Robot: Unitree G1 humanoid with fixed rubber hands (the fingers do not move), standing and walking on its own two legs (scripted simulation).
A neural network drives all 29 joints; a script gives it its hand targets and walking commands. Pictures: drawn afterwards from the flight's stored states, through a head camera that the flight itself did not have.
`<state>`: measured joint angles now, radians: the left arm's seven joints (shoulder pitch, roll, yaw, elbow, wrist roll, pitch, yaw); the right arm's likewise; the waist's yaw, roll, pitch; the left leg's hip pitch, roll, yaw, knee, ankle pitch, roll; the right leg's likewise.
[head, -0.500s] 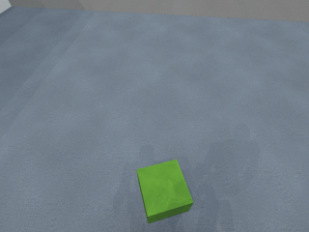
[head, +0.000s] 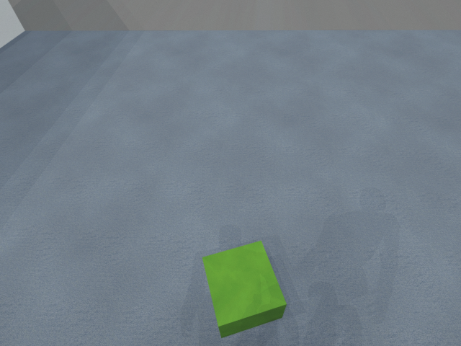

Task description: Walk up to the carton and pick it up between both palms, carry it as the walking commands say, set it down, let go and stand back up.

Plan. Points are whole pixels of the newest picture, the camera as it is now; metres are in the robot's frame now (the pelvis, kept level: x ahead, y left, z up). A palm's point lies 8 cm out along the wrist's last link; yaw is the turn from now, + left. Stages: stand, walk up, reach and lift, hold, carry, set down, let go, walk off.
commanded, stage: walk up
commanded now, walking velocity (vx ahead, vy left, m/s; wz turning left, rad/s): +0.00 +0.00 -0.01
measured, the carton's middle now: (242, 287) +0.46 +0.00 -0.69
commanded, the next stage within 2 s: none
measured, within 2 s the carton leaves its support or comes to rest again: neither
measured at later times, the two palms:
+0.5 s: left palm out of the picture -0.01 +0.21 -0.14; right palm out of the picture -0.01 -0.21 -0.15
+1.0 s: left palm out of the picture +0.02 +0.14 -0.12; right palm out of the picture +0.09 -0.37 -0.14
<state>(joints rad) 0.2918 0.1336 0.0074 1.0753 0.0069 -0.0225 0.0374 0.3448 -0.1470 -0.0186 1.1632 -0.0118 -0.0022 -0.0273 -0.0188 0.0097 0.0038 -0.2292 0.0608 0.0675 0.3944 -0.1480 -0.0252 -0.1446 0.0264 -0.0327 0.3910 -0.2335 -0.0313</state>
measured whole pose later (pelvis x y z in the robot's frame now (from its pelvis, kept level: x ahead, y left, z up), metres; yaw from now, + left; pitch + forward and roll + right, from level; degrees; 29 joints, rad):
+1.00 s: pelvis +0.02 -0.11 +0.00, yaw +10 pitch +2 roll +2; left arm 0.27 0.19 0.04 0.93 0.03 -0.01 0.03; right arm 0.24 -0.28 -0.09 0.98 -0.03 0.04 -0.02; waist -0.02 0.02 0.01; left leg -0.51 0.02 -0.02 0.99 -0.40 0.00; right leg -0.25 -0.06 -0.06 0.46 -0.24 -0.02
